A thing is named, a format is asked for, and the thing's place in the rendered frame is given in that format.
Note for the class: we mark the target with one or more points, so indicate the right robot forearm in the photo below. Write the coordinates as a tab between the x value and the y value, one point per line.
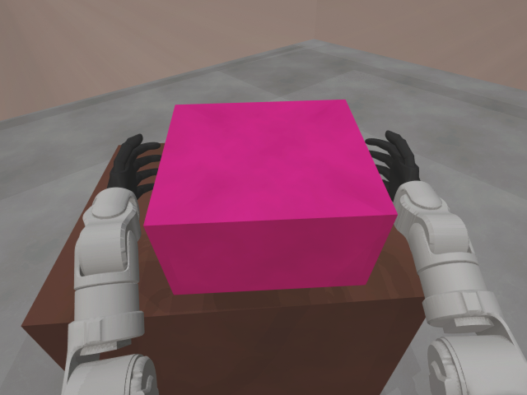
456	296

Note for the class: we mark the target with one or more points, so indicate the right robot hand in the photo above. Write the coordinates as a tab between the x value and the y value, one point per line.
400	160

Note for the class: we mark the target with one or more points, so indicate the carton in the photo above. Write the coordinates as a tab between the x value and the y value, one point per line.
267	196

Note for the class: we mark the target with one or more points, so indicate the left robot forearm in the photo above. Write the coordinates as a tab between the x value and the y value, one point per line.
106	277

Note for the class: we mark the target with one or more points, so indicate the robot right upper arm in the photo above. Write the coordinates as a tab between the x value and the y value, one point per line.
476	365

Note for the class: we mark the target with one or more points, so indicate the pedestal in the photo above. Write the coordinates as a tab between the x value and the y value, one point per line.
337	340

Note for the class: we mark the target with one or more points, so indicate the robot left upper arm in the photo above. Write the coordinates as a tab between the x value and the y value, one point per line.
125	375

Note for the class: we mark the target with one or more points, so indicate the left robot hand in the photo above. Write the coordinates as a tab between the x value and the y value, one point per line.
124	173

